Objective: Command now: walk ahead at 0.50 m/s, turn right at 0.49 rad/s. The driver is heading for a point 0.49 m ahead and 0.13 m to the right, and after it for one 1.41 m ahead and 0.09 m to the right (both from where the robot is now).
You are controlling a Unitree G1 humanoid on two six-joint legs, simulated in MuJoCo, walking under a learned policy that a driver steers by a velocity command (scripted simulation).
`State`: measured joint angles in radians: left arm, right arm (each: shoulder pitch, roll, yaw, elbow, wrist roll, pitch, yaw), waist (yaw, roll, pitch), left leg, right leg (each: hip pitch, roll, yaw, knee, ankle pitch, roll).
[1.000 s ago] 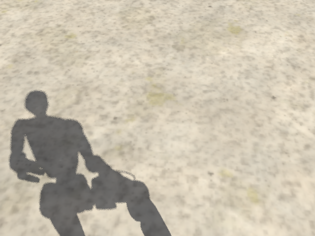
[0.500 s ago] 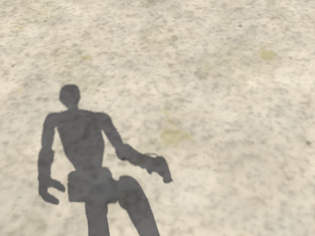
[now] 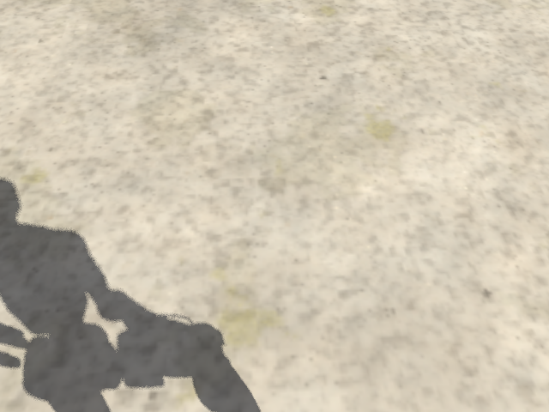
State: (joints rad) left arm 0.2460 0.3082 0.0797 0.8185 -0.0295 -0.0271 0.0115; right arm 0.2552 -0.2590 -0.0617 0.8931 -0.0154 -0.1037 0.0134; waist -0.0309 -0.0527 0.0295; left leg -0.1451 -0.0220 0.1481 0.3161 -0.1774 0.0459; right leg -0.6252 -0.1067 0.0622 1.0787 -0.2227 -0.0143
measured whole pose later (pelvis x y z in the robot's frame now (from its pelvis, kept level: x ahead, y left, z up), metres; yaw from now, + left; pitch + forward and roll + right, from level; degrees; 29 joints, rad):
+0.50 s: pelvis +0.27 -0.08 +0.00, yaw -17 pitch +1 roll +0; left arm 0.29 0.27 0.08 0.73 -0.01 -0.05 -0.02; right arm 0.11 -0.30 -0.06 0.80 0.00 -0.11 0.01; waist 0.03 0.02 0.06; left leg -0.56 0.09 -0.06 1.07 -0.31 -0.02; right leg -0.24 0.11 0.03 0.39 -0.16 -0.11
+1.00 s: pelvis +0.58 -0.08 -0.01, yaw -7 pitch +1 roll +0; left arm 0.22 0.29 0.04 0.74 0.01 -0.10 0.00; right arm 0.25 -0.29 -0.06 0.78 0.01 -0.07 0.04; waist -0.02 -0.02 0.04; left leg -0.31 -0.11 -0.03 0.43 -0.15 0.10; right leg -0.46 -0.03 0.05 1.12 -0.35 -0.01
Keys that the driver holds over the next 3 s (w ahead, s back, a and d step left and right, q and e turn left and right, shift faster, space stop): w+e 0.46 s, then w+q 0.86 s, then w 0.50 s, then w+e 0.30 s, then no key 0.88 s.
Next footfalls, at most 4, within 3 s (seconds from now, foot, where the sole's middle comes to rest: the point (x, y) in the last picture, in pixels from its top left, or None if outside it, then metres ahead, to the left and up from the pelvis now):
0.30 right None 0.31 -0.16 -0.78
0.82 left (282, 343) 0.67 -0.03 -0.78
1.32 right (353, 259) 0.93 -0.25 -0.78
1.80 left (250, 205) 1.14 0.05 -0.78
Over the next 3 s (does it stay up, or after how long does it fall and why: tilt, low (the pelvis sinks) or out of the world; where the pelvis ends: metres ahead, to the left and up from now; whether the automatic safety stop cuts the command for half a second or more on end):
stays up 1.40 -0.04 -0.01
